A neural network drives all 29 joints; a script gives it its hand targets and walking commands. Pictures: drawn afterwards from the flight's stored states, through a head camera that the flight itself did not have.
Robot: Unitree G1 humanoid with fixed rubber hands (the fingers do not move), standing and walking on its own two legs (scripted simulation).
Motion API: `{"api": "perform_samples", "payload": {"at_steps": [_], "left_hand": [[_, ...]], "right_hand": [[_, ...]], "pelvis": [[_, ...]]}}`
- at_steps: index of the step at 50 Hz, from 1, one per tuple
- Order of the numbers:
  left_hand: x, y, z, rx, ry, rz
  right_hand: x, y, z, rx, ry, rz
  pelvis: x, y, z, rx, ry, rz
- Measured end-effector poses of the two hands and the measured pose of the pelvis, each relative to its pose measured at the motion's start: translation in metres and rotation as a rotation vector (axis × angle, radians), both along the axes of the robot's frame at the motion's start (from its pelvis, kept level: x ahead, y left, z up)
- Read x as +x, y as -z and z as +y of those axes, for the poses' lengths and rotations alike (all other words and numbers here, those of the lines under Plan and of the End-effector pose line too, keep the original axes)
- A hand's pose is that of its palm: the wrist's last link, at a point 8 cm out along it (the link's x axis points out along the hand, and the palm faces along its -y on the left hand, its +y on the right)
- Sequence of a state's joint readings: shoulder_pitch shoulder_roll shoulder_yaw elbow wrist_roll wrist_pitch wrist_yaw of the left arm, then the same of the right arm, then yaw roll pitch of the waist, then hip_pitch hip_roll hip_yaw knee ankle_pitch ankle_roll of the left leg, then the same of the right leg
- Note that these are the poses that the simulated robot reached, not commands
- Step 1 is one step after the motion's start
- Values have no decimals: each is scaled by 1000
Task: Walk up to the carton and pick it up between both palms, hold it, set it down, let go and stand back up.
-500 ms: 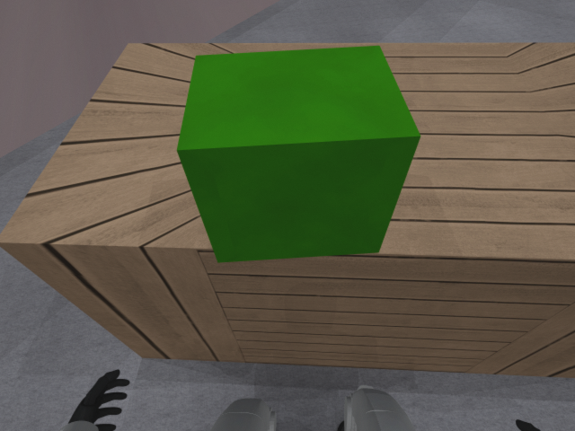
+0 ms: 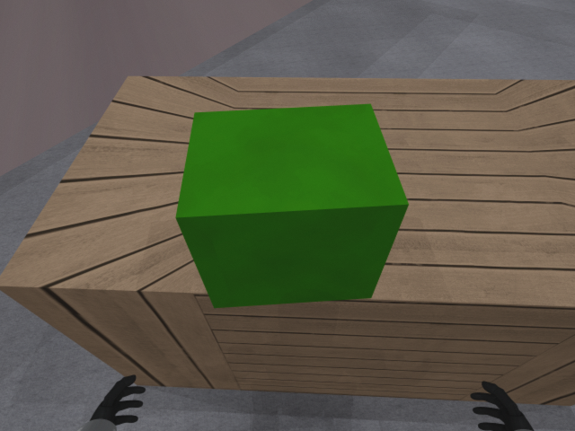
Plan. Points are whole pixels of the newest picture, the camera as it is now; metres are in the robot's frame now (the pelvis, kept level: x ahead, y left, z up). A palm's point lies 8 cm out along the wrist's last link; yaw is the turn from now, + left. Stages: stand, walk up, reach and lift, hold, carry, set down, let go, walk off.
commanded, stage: walk up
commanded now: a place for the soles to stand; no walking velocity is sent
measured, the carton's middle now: (288, 211) +0.40 +0.04 +0.06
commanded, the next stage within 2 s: reach and lift in 1.36 s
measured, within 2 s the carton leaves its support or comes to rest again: neither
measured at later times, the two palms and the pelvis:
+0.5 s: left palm out of the picture +0.10 +0.28 -0.10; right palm out of the picture +0.08 -0.31 -0.11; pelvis +0.00 -0.01 +0.01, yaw +1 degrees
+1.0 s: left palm out of the picture +0.11 +0.27 -0.11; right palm out of the picture +0.09 -0.33 -0.10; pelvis +0.01 -0.03 +0.00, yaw +1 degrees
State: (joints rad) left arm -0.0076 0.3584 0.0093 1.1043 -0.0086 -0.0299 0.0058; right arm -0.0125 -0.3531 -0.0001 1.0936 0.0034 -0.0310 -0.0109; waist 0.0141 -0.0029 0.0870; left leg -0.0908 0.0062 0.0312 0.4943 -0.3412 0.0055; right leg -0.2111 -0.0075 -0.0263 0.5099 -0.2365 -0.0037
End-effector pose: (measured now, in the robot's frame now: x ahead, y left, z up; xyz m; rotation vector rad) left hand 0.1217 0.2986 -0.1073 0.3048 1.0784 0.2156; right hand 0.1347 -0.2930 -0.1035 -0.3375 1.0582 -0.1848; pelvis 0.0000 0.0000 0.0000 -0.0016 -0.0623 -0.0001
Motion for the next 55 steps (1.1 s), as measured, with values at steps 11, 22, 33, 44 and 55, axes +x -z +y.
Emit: {"api": "perform_samples", "payload": {"at_steps": [11, 22, 33, 44, 55], "left_hand": [[-4, -9, -10, -2, -3, 24], [-18, -9, -17, 1, -18, 50], [-26, -5, -18, -9, -26, 56], [-21, 1, -26, -23, -27, 49], [-9, 1, -29, -28, -23, 22]], "right_hand": [[-19, 3, -6, 22, 25, 60], [-47, 10, -16, 24, 50, 124], [-59, 8, -29, -8, 51, 112], [-52, 3, -40, -35, 48, 94], [-33, 1, -39, -38, 30, 58]], "pelvis": [[5, -9, -6, 4, -6, 7], [3, -9, -12, 2, -11, 3], [2, -6, -18, 3, -8, -3], [10, -3, -25, 2, -8, -7], [15, -2, -27, 1, -12, -6]]}}
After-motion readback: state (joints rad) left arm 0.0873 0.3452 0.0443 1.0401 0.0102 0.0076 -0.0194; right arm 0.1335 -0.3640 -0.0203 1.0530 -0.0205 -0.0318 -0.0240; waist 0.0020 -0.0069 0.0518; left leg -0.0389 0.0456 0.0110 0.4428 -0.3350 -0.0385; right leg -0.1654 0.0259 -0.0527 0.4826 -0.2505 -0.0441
